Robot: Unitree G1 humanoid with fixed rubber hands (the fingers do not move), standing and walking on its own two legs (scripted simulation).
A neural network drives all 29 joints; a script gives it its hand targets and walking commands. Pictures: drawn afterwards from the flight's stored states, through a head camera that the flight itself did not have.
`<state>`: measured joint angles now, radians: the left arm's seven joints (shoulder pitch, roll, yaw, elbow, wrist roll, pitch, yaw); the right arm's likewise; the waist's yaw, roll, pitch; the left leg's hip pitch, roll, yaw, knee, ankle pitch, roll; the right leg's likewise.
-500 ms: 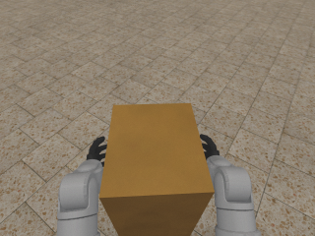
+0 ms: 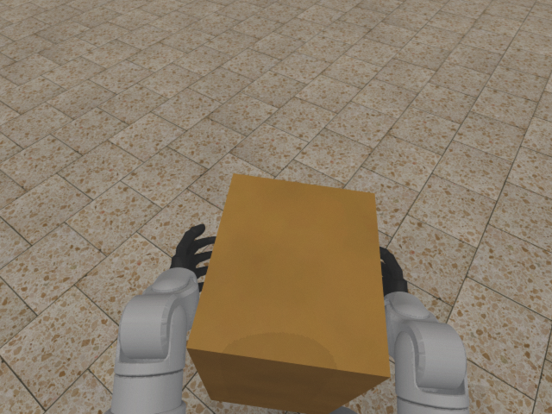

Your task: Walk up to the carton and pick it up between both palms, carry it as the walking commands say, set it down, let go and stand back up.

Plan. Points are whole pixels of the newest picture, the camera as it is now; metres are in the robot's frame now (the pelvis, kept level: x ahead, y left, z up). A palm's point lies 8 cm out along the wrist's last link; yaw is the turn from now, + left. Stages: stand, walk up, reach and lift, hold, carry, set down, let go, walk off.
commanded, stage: carry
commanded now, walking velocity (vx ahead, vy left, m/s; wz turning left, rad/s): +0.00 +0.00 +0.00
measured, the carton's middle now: (283, 308) +0.27 -0.02 +0.00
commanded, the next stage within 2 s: none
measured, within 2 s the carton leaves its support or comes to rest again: neither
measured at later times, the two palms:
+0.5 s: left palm (237, 78) +0.73 +0.04 +0.09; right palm (367, 106) +0.66 -0.22 +0.05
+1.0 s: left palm (247, 13) +1.06 +0.01 +0.08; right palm (347, 30) +1.02 -0.25 +0.04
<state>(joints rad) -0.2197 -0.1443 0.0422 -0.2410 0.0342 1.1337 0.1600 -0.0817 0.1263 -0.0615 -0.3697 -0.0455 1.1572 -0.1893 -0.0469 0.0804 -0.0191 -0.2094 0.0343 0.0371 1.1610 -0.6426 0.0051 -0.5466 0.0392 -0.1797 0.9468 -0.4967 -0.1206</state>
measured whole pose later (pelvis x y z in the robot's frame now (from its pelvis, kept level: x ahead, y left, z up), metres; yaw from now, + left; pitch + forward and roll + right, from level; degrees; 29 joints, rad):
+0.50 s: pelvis +0.42 -0.03 +0.02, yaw -8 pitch +6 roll +0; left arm -0.23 -0.15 0.09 -0.25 0.04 1.10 0.14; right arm -0.13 0.13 -0.04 -0.36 -0.07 1.15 -0.20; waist -0.05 0.11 0.03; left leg -0.45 0.02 0.21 0.92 -0.49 0.07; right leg -0.52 -0.01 -0.08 0.86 -0.39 -0.02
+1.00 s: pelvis +0.77 -0.09 +0.01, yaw -4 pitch +5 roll +0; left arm -0.23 -0.15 0.08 -0.22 0.03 1.16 0.17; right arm -0.13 0.13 -0.06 -0.31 -0.07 1.21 -0.17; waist -0.01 0.10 -0.01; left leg -0.43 0.07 0.14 1.07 -0.52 0.00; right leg -0.46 -0.03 -0.13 0.93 -0.54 -0.03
